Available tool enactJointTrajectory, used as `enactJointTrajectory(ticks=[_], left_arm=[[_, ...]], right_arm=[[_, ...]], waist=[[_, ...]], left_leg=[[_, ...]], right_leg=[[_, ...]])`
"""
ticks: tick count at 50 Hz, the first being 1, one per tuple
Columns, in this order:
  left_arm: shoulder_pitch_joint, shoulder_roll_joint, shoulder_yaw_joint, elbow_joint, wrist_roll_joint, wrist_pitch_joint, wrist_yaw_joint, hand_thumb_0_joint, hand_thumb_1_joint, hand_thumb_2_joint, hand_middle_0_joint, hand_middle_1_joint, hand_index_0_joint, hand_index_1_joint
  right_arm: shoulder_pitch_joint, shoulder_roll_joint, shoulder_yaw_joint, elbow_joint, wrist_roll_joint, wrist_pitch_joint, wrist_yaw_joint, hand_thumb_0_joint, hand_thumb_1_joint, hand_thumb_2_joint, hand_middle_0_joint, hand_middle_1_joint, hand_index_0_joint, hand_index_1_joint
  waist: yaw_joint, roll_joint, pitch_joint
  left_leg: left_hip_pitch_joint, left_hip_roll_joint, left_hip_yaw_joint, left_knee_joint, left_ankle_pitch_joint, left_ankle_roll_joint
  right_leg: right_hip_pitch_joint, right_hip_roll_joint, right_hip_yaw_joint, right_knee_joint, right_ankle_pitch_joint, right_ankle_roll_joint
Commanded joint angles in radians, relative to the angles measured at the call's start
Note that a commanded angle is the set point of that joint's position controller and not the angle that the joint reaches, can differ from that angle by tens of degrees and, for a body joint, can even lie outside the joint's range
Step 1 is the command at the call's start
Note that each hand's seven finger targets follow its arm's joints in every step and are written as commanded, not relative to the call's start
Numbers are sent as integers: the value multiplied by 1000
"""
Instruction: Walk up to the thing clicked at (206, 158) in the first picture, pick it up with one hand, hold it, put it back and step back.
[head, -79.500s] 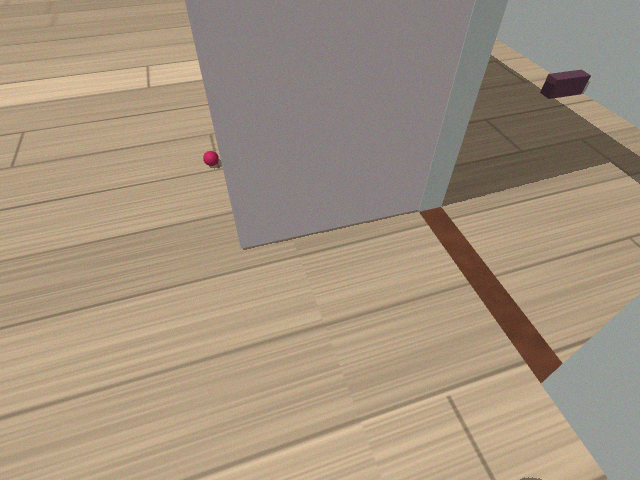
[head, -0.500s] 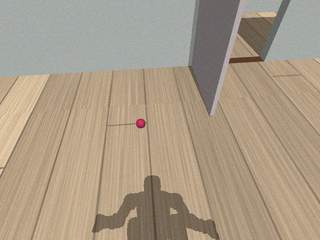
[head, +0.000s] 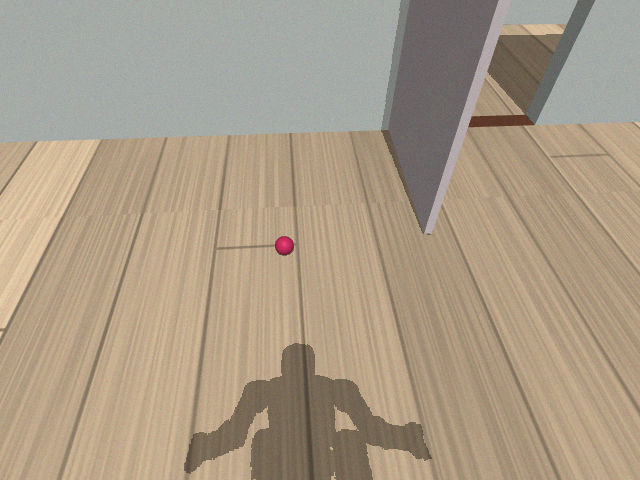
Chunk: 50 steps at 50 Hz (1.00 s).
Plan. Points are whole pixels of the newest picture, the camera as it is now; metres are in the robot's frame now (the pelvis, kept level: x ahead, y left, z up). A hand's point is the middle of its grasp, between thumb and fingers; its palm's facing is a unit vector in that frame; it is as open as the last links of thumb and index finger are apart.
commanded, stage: step back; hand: left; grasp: from above
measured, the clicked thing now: (284, 245) +1.10 +0.16 -0.72
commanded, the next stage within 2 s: stand in 0.28 s
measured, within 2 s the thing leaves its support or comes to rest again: neither
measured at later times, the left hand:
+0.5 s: hand out of the picture +0.14 +0.24 -0.13, palm faces -0.03 -0.94 -0.34, open 7.3 cm
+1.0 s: hand out of the picture +0.07 +0.24 -0.14, palm faces -0.03 -0.94 -0.35, open 7.3 cm
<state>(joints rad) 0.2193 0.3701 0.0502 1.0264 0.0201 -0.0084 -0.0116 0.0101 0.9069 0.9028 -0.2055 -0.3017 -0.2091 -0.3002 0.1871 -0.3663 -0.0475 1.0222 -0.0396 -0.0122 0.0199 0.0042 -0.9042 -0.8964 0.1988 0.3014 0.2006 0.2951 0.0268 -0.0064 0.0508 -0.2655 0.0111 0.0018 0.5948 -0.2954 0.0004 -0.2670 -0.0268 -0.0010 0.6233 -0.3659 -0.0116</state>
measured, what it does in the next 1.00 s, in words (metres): stands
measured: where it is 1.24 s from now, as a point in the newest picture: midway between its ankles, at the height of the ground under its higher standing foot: outside the picture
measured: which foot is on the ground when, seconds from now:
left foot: down 0.00-1.00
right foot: down 0.00-1.00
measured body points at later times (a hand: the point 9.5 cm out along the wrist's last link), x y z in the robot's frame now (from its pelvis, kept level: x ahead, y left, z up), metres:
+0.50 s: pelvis +0.02 +0.00 +0.02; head +0.04 +0.00 +0.47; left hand +0.14 +0.29 -0.11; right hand +0.13 -0.30 -0.11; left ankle +0.02 +0.12 -0.73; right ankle +0.01 -0.13 -0.73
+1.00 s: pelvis +0.01 -0.01 +0.02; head +0.02 -0.02 +0.47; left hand +0.08 +0.29 -0.11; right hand +0.07 -0.31 -0.12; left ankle +0.02 +0.12 -0.73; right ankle +0.01 -0.13 -0.73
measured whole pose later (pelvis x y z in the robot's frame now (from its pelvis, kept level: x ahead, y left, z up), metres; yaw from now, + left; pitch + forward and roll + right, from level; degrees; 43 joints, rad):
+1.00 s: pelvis +0.01 -0.01 +0.02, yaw +0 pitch -2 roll +0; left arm 0.11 0.35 0.01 1.16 0.01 -0.01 -0.01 0.01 0.91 0.90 -0.20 -0.30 -0.21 -0.30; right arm 0.11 -0.35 0.00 1.16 -0.01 -0.01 0.02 0.00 -0.90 -0.90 0.20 0.30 0.20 0.30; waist 0.00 0.01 0.06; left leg -0.12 0.03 0.00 0.32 -0.16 -0.03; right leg -0.12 -0.01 -0.01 0.32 -0.17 0.01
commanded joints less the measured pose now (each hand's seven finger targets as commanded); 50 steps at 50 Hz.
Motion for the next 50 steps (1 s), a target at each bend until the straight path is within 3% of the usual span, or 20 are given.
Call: enactJointTrajectory(ticks=[1,2,3,5,9,13,14,16,18,30,32,42,45,48,50], left_arm=[[-19,199,35,-39,-11,-50,21,0,900,900,-200,-300,-200,-300],[-32,215,37,-35,-13,-53,23,0,900,900,-200,-300,-200,-300],[-56,229,38,-39,-12,-53,23,0,900,900,-200,-300,-200,-300],[-86,223,33,-44,-15,-51,27,0,900,900,-200,-300,-200,-300],[-107,205,24,-32,-14,-41,32,0,900,900,-200,-300,-200,-300],[-121,216,23,-19,-7,-40,33,0,900,900,-200,-300,-200,-300],[-146,186,2,0,-17,-36,28,0,900,900,-200,-300,-200,-300],[-148,180,-2,2,-21,-33,29,0,900,900,-200,-300,-200,-300],[-168,188,-2,9,-19,-30,31,0,900,900,-200,-300,-200,-300],[-207,193,-7,50,-12,-34,22,0,900,900,-200,-300,-200,-300],[-217,194,-7,52,-10,-32,22,0,900,900,-200,-300,-200,-300],[-194,200,-9,67,-11,-30,15,0,900,900,-200,-300,-200,-300],[-182,194,-11,68,-11,-30,13,0,900,900,-200,-300,-200,-300],[-164,197,-11,68,-12,-33,14,0,900,900,-200,-300,-200,-300],[-166,203,-10,68,-13,-33,15,0,900,900,-200,-300,-200,-300]], right_arm=[[-122,-209,-36,-72,18,-26,-20,0,-900,-900,200,300,200,300],[-102,-195,-30,-65,24,-25,-23,0,-900,-900,200,300,200,300],[-89,-194,-31,-60,26,-25,-26,0,-900,-900,200,300,200,300],[-87,-197,-35,-41,24,-24,-30,0,-900,-900,200,300,200,300],[-117,-197,-36,-26,29,-21,-32,0,-900,-900,200,300,200,300],[-148,-182,-34,-23,31,-16,-32,0,-900,-900,200,300,200,300],[-129,-184,-18,-6,37,-21,-32,0,-900,-900,200,300,200,300],[-160,-200,-23,1,36,-23,-30,0,-900,-900,200,300,200,300],[-155,-192,-19,9,36,-23,-32,0,-900,-900,200,300,200,300],[-195,-184,-3,42,35,-22,-23,0,-900,-900,200,300,200,300],[-192,-182,-2,47,35,-19,-23,0,-900,-900,200,300,200,300],[-153,-188,3,67,29,-18,-17,0,-900,-900,200,300,200,300],[-141,-194,2,70,28,-20,-16,0,-900,-900,200,300,200,300],[-149,-195,2,67,28,-21,-17,0,-900,-900,200,300,200,300],[-126,-190,6,73,30,-21,-18,0,-900,-900,200,300,200,300]], waist=[[16,112,-69],[1,77,-91],[-16,70,-85],[-22,60,-103],[-16,48,-123],[-16,-8,-124],[-29,-27,-109],[-20,-7,-117],[-30,-10,-135],[-28,19,-103],[-32,17,-82],[-33,-2,-45],[-34,5,-54],[-26,6,-85],[-36,-8,-83]], left_leg=[[-9,150,-138,-153,209,63],[3,120,-105,-122,268,45],[9,99,-84,-116,261,35],[63,107,-75,-111,350,37],[97,130,-83,-136,413,56],[100,112,-49,-122,364,48],[128,123,-95,-180,434,43],[171,124,-88,-182,469,38],[206,124,-76,-193,513,32],[188,126,-73,-299,326,11],[172,120,-73,-317,256,6],[136,116,-85,-343,109,7],[133,119,-92,-345,116,8],[166,122,-87,-323,189,11],[161,122,-85,-321,208,12]], right_leg=[[127,-40,56,-155,252,-25],[148,-64,88,-146,338,-35],[146,-82,104,-135,391,-43],[137,-88,91,-122,456,-44],[141,-70,62,-109,446,-31],[160,-91,89,-139,481,-32],[153,-93,82,-165,522,-18],[160,-91,79,-200,529,-5],[178,-92,74,-211,558,-6],[216,-104,81,-327,405,5],[197,-103,84,-343,343,3],[138,-99,92,-384,172,1],[141,-98,93,-378,184,0],[153,-104,92,-366,267,-2],[163,-105,95,-363,303,-1]])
